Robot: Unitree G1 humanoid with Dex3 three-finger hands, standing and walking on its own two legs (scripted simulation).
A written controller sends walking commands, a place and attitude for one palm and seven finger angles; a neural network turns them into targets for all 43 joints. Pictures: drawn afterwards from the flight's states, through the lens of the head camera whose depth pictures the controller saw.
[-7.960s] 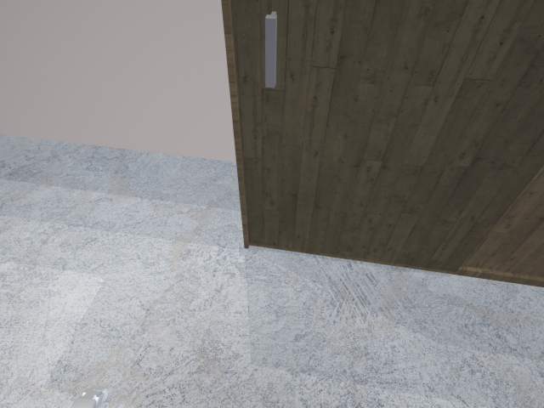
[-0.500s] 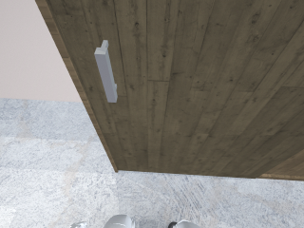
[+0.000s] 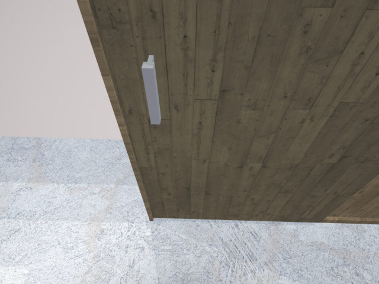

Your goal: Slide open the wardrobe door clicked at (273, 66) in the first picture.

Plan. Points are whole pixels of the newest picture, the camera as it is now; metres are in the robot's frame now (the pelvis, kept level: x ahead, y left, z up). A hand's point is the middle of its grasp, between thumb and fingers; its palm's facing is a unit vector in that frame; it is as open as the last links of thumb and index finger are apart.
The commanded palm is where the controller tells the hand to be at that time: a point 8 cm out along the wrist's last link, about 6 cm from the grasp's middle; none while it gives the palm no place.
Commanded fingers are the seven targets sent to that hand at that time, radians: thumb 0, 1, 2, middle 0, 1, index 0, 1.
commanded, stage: come to a stop and stand still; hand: left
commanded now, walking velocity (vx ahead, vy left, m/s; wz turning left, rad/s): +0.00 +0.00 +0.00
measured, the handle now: (153, 91) +0.50 +0.12 +0.14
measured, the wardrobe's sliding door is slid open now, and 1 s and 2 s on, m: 0.00 0.00 0.00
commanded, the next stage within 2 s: look again from close up in 0.58 s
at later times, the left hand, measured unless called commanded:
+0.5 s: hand out of the picture -0.07 +0.13 -0.18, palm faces +0.05 -0.99 -0.13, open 7.4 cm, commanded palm none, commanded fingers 0.00 0.90 0.90 -0.20 -0.30 -0.20 -0.30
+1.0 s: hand out of the picture +0.03 +0.18 -0.18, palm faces +0.01 -0.98 -0.21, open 7.4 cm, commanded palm none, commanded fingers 0.00 0.90 0.90 -0.20 -0.30 -0.20 -0.30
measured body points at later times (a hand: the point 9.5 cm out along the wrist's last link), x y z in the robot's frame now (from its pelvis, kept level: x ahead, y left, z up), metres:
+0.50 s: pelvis -0.03 -0.01 +0.00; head -0.02 +0.00 +0.45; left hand -0.07 +0.18 -0.16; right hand -0.08 -0.21 -0.16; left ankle +0.04 +0.09 -0.74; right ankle -0.04 -0.12 -0.74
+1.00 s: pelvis +0.01 +0.01 +0.00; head +0.01 +0.01 +0.45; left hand +0.03 +0.24 -0.16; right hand +0.02 -0.22 -0.16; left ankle +0.04 +0.09 -0.74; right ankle -0.04 -0.12 -0.74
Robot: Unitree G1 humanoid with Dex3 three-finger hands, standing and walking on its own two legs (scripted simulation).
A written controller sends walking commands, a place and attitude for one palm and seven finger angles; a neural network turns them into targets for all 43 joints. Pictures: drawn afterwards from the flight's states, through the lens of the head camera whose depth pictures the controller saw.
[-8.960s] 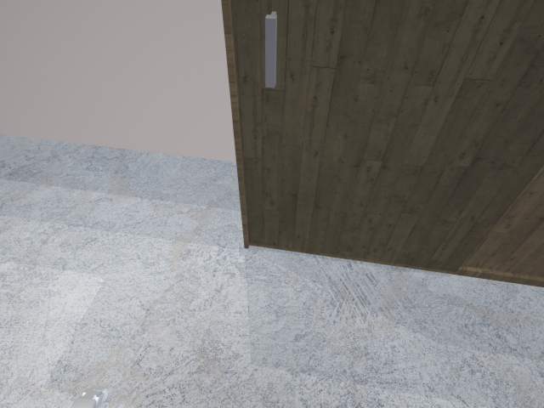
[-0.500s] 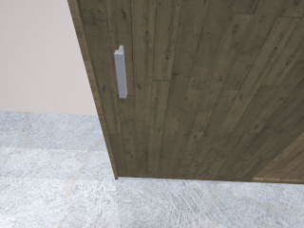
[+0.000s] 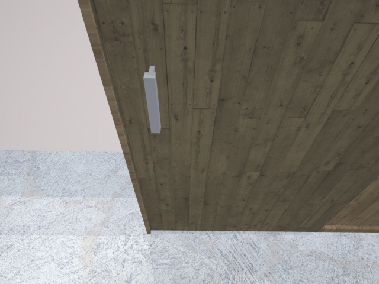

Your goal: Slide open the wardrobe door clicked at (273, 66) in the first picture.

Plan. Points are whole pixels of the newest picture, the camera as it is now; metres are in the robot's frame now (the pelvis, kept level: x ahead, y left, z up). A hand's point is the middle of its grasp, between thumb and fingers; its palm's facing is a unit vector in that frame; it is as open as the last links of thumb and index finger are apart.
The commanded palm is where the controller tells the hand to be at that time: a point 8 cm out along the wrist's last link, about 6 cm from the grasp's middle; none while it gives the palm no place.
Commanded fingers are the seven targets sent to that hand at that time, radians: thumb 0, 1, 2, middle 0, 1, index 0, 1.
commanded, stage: look again from close up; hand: left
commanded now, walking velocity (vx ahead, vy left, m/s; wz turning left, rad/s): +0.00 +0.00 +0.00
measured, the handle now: (154, 100) +0.49 +0.11 +0.14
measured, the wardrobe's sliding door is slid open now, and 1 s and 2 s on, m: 0.00 0.00 0.00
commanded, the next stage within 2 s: raise the hand with hooked fingers in 0.42 s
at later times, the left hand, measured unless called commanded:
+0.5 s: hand out of the picture +0.01 +0.19 -0.17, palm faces -0.01 -0.98 -0.21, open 7.4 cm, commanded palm none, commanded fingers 0.00 0.90 0.90 -0.20 -0.30 -0.20 -0.30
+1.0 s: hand out of the picture +0.14 +0.19 -0.03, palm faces +0.15 -0.99 +0.00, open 8.9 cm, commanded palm +0.14 +0.25 +0.00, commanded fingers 0.00 0.32 0.65 -0.24 -0.68 -0.24 -0.68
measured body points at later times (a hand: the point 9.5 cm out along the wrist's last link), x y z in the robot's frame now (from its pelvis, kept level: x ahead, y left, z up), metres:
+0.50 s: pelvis +0.00 +0.00 +0.01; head +0.01 +0.01 +0.45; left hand +0.01 +0.24 -0.16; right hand +0.04 -0.24 -0.14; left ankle +0.03 +0.08 -0.73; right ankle -0.05 -0.14 -0.73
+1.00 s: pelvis -0.04 -0.04 -0.06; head -0.03 -0.03 +0.39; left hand +0.12 +0.25 -0.02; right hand +0.17 -0.29 -0.09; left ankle +0.03 +0.07 -0.73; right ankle -0.02 -0.12 -0.73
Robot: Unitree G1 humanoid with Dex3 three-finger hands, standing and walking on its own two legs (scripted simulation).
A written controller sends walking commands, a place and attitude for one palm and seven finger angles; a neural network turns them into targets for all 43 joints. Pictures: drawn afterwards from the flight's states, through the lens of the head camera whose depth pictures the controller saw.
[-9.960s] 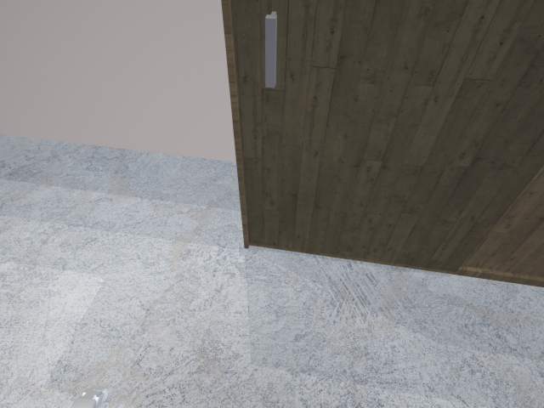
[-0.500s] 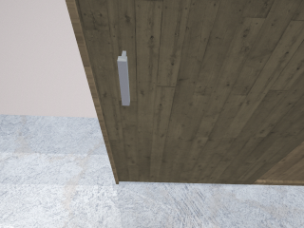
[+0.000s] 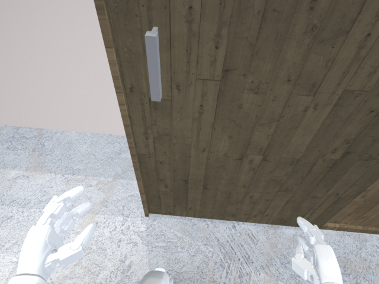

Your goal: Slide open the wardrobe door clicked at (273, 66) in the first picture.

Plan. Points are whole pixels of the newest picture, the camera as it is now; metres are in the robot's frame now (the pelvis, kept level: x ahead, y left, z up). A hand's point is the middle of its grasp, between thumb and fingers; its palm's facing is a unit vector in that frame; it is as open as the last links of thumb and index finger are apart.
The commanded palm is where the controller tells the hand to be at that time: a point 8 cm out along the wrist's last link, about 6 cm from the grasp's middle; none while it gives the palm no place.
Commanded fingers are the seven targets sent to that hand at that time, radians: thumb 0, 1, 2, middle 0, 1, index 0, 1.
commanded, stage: raise the hand with hooked fingers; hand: left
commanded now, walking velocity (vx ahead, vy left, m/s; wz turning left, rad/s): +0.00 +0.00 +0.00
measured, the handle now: (155, 65) +0.54 +0.14 +0.20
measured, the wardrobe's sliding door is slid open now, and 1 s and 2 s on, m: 0.00 0.00 0.00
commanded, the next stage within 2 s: move the hooked fingers beside the handle in 1.62 s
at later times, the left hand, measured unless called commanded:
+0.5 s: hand (63, 172) +0.27 +0.26 +0.12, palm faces +0.04 -1.00 -0.04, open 12.0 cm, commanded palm +0.24 +0.32 +0.14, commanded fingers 0.00 -0.27 0.40 -0.28 -1.05 -0.28 -1.05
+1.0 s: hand (13, 136) +0.27 +0.31 +0.21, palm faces +0.07 -0.99 -0.08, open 13.9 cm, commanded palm +0.25 +0.36 +0.21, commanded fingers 0.00 -0.50 0.30 -0.30 -1.20 -0.30 -1.20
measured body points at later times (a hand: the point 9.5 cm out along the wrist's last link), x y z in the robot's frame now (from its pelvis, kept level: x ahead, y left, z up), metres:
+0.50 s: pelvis +0.05 +0.03 +0.03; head +0.07 +0.03 +0.48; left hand +0.26 +0.32 +0.13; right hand +0.22 -0.21 -0.04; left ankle +0.08 +0.11 -0.67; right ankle +0.02 -0.08 -0.67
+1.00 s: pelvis +0.02 +0.04 +0.06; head +0.00 +0.04 +0.51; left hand +0.26 +0.37 +0.21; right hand +0.21 -0.16 -0.01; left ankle +0.08 +0.11 -0.67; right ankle +0.02 -0.07 -0.67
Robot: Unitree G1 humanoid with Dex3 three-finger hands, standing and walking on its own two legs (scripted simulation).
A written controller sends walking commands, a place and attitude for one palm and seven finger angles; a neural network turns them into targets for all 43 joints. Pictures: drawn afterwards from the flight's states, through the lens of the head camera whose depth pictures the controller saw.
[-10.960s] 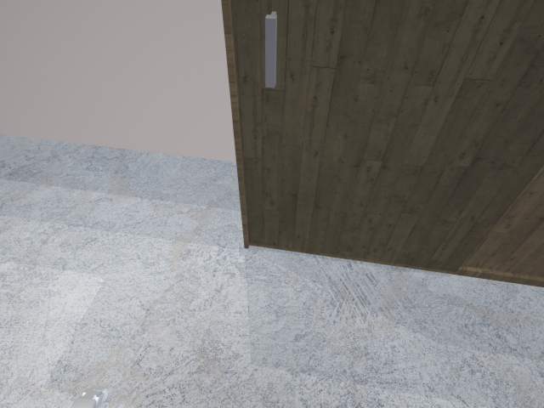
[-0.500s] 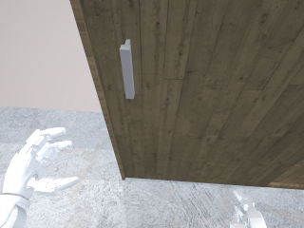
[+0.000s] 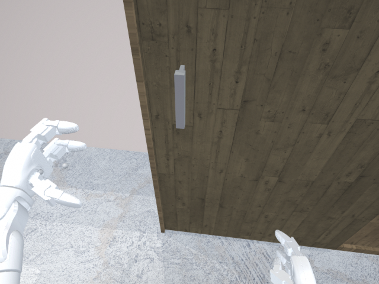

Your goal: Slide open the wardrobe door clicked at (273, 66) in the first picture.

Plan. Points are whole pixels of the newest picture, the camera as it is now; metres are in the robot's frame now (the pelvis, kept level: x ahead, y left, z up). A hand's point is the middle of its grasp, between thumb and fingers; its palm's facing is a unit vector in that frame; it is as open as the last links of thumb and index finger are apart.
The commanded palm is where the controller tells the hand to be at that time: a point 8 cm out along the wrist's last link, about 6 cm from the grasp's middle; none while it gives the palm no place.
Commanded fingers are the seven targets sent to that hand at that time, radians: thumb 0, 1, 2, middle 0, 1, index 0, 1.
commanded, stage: raise the hand with hooked fingers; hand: left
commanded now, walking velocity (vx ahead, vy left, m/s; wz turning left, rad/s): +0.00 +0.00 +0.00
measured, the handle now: (181, 97) +0.52 +0.09 +0.14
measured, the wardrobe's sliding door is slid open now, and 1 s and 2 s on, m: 0.00 0.00 0.00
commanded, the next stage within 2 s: move the hooked fingers beside the handle in 0.62 s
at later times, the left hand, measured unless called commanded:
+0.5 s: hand (83, 151) +0.29 +0.24 +0.17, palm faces +0.07 -1.00 -0.05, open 14.0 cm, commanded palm +0.26 +0.28 +0.17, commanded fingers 0.00 -0.50 0.30 -0.30 -1.20 -0.30 -1.20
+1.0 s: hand (101, 141) +0.32 +0.22 +0.16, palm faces +0.02 -1.00 -0.03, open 14.0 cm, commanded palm +0.30 +0.27 +0.17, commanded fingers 0.00 -0.50 0.30 -0.30 -1.20 -0.30 -1.20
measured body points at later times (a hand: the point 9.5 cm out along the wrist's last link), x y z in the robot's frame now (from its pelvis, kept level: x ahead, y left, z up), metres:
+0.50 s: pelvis +0.01 -0.03 +0.00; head -0.01 -0.04 +0.45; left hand +0.28 +0.29 +0.17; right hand +0.20 -0.26 -0.06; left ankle +0.06 +0.07 -0.73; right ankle +0.00 -0.12 -0.73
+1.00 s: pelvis +0.02 -0.03 +0.00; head +0.01 -0.04 +0.45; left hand +0.31 +0.27 +0.16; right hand +0.21 -0.26 -0.07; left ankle +0.06 +0.07 -0.73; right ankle +0.00 -0.12 -0.73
